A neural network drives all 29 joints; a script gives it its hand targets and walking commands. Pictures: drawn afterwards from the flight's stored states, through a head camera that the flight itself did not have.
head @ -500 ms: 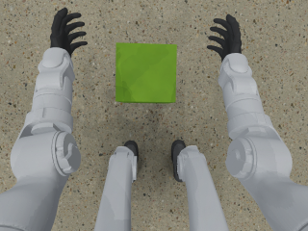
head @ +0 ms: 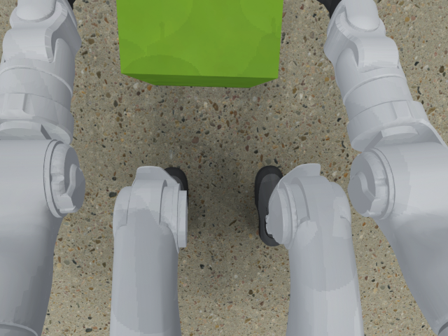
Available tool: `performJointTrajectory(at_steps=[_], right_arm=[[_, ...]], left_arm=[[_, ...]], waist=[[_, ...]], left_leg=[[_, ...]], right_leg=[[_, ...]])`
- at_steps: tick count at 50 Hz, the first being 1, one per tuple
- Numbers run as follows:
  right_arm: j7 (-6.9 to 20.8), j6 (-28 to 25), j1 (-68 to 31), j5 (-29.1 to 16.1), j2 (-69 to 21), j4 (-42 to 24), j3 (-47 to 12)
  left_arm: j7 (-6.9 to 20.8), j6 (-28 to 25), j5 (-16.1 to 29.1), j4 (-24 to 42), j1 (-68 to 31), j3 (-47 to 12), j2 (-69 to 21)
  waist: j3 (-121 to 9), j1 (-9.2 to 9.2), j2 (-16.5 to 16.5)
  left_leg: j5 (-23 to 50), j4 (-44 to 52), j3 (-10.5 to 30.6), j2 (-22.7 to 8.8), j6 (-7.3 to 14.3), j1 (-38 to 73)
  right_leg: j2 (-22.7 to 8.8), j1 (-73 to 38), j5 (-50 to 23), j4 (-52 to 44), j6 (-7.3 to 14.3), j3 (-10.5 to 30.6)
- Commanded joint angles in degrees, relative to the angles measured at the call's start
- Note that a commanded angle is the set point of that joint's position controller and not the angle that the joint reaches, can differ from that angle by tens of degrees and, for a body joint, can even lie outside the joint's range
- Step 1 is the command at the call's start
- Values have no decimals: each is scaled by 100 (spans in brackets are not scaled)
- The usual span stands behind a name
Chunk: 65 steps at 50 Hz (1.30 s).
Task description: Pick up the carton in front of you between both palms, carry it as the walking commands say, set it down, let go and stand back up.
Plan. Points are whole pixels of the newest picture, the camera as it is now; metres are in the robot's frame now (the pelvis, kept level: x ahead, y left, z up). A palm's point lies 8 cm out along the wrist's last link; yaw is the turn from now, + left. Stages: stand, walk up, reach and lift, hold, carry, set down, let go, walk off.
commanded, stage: reach and lift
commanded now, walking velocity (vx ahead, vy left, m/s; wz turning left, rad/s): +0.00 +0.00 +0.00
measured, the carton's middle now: (202, 20) +0.54 +0.05 -0.28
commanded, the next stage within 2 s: none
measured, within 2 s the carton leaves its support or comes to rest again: leaves its support in 0.90 s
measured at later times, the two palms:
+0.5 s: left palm (79, 3) +0.54 +0.22 -0.20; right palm (323, 12) +0.54 -0.13 -0.20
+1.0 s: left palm out of the picture +0.55 +0.19 -0.19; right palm out of the picture +0.55 -0.11 -0.18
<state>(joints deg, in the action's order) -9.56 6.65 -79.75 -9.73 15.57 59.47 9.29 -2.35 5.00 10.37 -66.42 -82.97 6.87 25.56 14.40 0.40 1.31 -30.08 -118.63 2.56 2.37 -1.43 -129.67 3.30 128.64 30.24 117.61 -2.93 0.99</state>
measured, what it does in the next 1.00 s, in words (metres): stands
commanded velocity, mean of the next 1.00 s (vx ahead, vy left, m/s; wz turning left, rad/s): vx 0.00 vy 0.00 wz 0.00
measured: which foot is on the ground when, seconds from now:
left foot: down 0.00-1.00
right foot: down 0.00-1.00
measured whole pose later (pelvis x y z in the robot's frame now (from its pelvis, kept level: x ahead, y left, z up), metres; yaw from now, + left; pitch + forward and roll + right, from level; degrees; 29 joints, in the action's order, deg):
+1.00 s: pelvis +0.01 +0.00 -0.04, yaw -1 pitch +37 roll -2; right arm -10.1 9.8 -78.7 -3.4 9.3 55.9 17.5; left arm -4.2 10.1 4.8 -61.3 -81.3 7.2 17.8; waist 16.0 1.7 3.3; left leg -33.8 -127.8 1.7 1.3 -0.4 -131.4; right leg 5.9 130.6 33.4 126.4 -4.4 2.1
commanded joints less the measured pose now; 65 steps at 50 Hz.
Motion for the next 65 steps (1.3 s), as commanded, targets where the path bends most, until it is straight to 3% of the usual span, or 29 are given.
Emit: performJointTrajectory(at_steps=[1,5,8,15,20,25,32,33,35,38,40,42,46,50,53,54,58,62,65], right_arm=[[45,-221,-1627,-50,696,-205,6],[81,-387,-1841,-202,802,-125,-118],[50,-480,-1861,-246,791,-195,-245],[-10,-600,-1245,-434,502,-557,-365],[27,-526,-1035,-309,438,-168,-194],[32,-552,-1338,-154,483,-87,-79],[19,-571,-1913,-112,-237,-92,-299],[16,-572,-1965,-48,-385,-108,-306],[260,-525,-2494,-26,-1746,-151,-629],[930,-301,-3265,280,-4094,-291,-831],[1291,-109,-3395,507,-4926,-456,-747],[1495,24,-3393,622,-5390,-630,-683],[1639,145,-3286,375,-6135,-1009,-923],[1576,291,-3196,99,-6792,-1554,-1359],[1540,499,-3140,71,-7028,-2068,-1689],[1510,557,-3112,92,-7122,-2245,-1794],[1516,815,-2838,435,-7126,-2523,-1748],[1605,1080,-2341,1101,-7088,-1755,-928],[1692,1175,-2277,1470,-7144,-1400,-480]], left_arm=[[-26,-196,41,218,-1682,-45,813],[-71,-336,148,235,-1968,-205,873],[-96,-423,260,371,-2034,-233,909],[-165,-493,305,491,-1396,-381,711],[-151,-430,214,309,-1285,-397,456],[-119,-411,198,286,-1632,-461,356],[-110,-433,232,73,-2128,-674,-227],[-98,-431,210,40,-2200,-718,-414],[146,-391,237,63,-2655,-1089,-1852],[810,-178,-29,237,-3294,-1273,-4350],[1178,16,-268,430,-3228,-1057,-5176],[1380,159,-438,591,-3087,-885,-5610],[1516,297,-314,1230,-3027,-1116,-6284],[1424,417,-31,2387,-3195,-1671,-6760],[1329,636,-2,3073,-2992,-1958,-7136],[1286,730,-59,3154,-2816,-2033,-7313],[1269,1125,-391,2977,-2071,-1906,-7844],[1373,1377,-979,2157,-1663,-1236,-7967],[1446,1445,-1369,1854,-1699,-746,-7921]], waist=[[-6370,91,-279],[-6521,102,-321],[-6713,139,-124],[-7330,250,-245],[-6273,125,-350],[-5916,9,-384],[-5986,154,-207],[-5996,152,-178],[-5947,149,-170],[-5628,177,-102],[-5511,243,-27],[-5498,292,30],[-6236,386,1],[-8097,469,-145],[-9355,421,-270],[-9574,468,-346],[-9128,294,-375],[-7368,35,-421],[-6989,42,-413]], left_leg=[[872,852,-323,-247,-36,3285],[1321,537,-248,-257,-31,3517],[1728,353,-210,-240,-4,3564],[2633,120,-213,-157,-14,4196],[1954,280,-193,-146,-18,3696],[1435,386,-186,-169,-12,3321],[1226,464,-241,-84,27,3298],[1225,457,-255,-60,27,3284],[1251,423,-278,41,58,3254],[1158,316,-344,214,100,2958],[1150,275,-413,293,150,2774],[1272,237,-446,332,189,2721],[1903,154,-502,372,211,3049],[2801,167,-591,392,127,4164],[3210,289,-678,445,31,4982],[3190,390,-716,485,0,5118],[2325,913,-697,575,-13,4823],[869,1578,-689,599,23,3801],[439,1972,-692,632,67,3676]], right_leg=[[-111,-3219,-820,-576,-46,-413],[-118,-3190,-1198,-240,-45,-397],[-86,-3359,-1596,-38,-63,-409],[46,-3408,-2222,155,-93,-479],[59,-2629,-1532,2,-74,-511],[30,-2670,-1246,-83,-41,-482],[151,-3125,-1212,-138,-48,-423],[180,-3207,-1222,-137,-47,-427],[283,-3174,-1246,-93,-18,-448],[443,-2941,-1139,0,24,-487],[519,-2799,-1082,48,71,-543],[573,-2613,-1126,81,115,-600],[632,-2752,-1683,159,179,-619],[685,-3262,-2327,156,127,-650],[738,-3451,-2483,-6,48,-712],[758,-3447,-2412,-93,41,-742],[776,-3204,-1634,-619,102,-812],[734,-2706,-588,-1242,179,-788],[753,-2752,-269,-1621,193,-723]])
